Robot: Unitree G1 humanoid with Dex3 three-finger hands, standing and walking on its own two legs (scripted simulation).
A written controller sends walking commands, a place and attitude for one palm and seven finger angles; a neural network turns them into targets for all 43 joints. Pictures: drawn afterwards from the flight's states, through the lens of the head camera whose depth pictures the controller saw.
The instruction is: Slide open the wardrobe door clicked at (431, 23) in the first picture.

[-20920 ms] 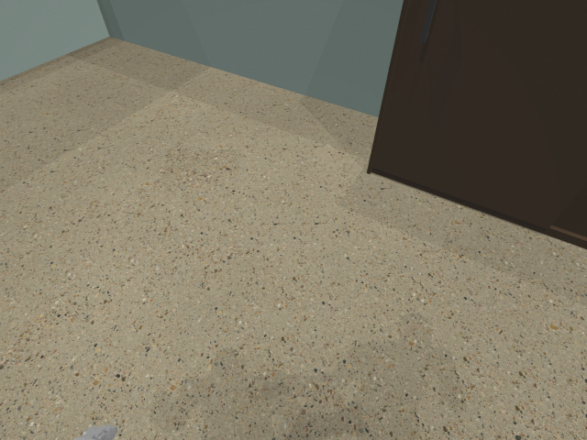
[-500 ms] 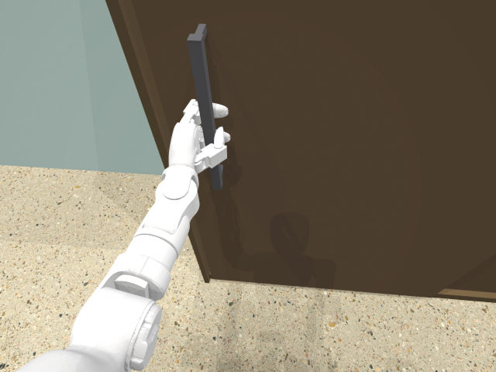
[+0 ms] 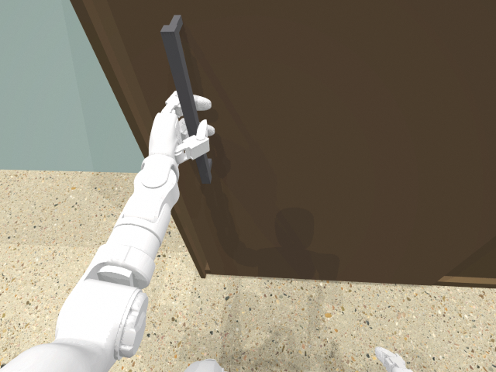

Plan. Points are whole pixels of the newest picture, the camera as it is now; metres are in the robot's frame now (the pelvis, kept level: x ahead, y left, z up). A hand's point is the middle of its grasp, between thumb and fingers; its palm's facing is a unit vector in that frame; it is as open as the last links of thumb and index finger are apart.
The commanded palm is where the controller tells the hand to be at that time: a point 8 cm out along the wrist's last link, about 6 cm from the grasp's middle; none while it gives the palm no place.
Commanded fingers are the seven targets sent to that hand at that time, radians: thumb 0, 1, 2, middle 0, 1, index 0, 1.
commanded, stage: step sideways, sliding the door along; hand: left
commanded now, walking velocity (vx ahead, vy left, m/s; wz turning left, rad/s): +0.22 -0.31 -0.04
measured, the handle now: (194, 115) +0.50 +0.12 +0.14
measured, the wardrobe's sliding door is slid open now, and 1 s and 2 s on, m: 0.03 0.16 0.55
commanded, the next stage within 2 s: none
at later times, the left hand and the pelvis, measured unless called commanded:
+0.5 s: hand (217, 139) +0.45 +0.07 +0.13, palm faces +0.18 -0.98 -0.08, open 5.9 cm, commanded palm +0.42 +0.05 +0.13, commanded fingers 0.00 0.90 0.90 -0.45 -1.40 -0.45 -1.40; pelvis +0.04 -0.11 +0.02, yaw +4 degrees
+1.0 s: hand (291, 137) +0.45 -0.05 +0.13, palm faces +0.36 -0.93 -0.08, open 6.0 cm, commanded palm +0.42 -0.08 +0.13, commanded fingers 0.00 0.90 0.90 -0.45 -1.40 -0.45 -1.40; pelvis +0.10 -0.27 +0.02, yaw +5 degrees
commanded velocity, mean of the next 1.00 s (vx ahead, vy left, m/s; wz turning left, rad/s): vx -0.16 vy -0.28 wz -0.17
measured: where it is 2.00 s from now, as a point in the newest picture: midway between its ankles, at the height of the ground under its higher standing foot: outside the picture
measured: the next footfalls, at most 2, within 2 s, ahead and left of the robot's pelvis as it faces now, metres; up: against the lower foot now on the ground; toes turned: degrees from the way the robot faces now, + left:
right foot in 0.58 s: +0.16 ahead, -0.31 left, +0.00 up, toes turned +0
left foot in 0.76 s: +0.09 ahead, -0.04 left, +0.00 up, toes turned +16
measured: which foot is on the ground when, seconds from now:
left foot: down 0.00-0.60, up 0.62-0.74, down 0.76-1.00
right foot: down 0.00-0.22, up 0.24-0.56, down 0.58-0.76, up 0.78-1.00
